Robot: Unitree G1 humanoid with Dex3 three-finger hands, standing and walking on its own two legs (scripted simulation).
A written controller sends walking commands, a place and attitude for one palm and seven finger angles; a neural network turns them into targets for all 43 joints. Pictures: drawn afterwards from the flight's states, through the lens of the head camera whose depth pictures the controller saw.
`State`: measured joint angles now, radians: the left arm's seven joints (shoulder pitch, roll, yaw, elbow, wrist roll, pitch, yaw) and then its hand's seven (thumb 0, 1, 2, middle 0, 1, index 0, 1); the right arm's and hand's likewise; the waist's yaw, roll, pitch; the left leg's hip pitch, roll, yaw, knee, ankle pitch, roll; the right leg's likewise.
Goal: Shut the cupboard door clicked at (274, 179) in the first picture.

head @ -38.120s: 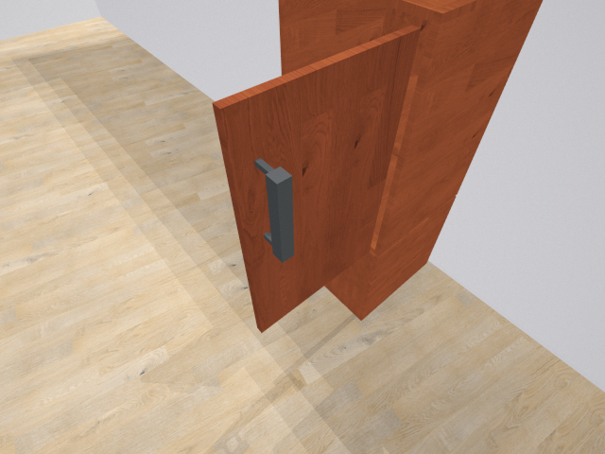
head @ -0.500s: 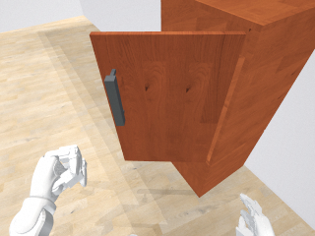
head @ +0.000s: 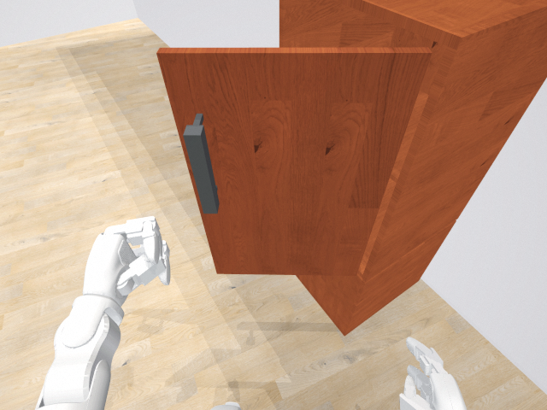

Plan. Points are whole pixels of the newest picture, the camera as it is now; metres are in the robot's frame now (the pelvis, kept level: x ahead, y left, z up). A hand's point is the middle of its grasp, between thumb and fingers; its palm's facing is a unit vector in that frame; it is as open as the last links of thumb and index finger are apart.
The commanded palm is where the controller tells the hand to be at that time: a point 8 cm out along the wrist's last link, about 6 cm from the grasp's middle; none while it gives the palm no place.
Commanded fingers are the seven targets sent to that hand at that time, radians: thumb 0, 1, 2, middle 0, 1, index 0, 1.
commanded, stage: bring the fist close to the handle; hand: left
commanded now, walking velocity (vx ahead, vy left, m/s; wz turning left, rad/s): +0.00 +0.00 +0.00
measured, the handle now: (205, 165) +0.48 +0.16 +0.10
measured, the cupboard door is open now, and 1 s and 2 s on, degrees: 55 55 42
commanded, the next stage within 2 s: push the door shut along its arc in 1.04 s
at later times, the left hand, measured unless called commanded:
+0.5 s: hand (194, 222) +0.35 +0.14 +0.11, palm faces +0.02 -1.00 -0.02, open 3.1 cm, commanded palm +0.33 +0.19 +0.11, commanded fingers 0.00 0.90 0.90 -1.30 -1.50 -1.30 -1.50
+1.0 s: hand (198, 213) +0.37 +0.14 +0.11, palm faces +0.06 -1.00 -0.03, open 3.1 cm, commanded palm +0.34 +0.19 +0.11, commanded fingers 0.00 0.90 0.90 -1.30 -1.50 -1.30 -1.50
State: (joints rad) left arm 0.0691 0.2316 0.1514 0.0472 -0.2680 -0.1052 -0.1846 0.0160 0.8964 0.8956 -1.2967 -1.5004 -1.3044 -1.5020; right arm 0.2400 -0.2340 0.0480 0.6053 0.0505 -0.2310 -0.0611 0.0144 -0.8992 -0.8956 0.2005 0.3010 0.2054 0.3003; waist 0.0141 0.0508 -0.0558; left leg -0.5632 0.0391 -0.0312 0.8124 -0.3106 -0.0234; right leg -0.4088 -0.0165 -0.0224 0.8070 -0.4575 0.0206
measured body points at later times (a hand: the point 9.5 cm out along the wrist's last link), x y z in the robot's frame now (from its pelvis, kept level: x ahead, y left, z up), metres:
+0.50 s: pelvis +0.01 +0.00 +0.00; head +0.02 -0.01 +0.45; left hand +0.34 +0.20 +0.11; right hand +0.16 -0.23 -0.09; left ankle +0.06 +0.13 -0.70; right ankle -0.02 -0.13 -0.70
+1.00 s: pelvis +0.02 -0.01 +0.01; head +0.03 -0.03 +0.46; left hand +0.36 +0.20 +0.11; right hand +0.14 -0.26 -0.10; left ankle +0.06 +0.13 -0.70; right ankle -0.02 -0.13 -0.70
